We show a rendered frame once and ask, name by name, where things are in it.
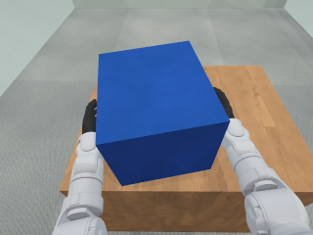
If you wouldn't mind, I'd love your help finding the carton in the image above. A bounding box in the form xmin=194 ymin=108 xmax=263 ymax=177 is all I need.
xmin=95 ymin=40 xmax=230 ymax=186

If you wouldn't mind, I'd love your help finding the right robot forearm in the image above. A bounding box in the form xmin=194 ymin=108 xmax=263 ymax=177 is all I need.
xmin=221 ymin=118 xmax=310 ymax=227

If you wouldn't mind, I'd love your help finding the left robot forearm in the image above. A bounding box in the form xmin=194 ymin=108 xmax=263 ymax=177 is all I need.
xmin=52 ymin=131 xmax=104 ymax=235

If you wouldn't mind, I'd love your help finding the pedestal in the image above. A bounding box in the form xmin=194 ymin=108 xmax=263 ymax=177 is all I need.
xmin=59 ymin=65 xmax=313 ymax=233

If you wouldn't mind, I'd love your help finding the robot right hand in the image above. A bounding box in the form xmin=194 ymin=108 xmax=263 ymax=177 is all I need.
xmin=213 ymin=87 xmax=235 ymax=118

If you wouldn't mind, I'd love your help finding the robot right upper arm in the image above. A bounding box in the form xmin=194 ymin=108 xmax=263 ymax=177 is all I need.
xmin=245 ymin=188 xmax=313 ymax=235

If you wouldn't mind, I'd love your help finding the robot left upper arm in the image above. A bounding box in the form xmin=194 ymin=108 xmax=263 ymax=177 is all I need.
xmin=53 ymin=215 xmax=108 ymax=235

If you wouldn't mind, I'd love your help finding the robot left hand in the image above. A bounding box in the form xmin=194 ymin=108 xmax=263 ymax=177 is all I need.
xmin=82 ymin=99 xmax=97 ymax=134

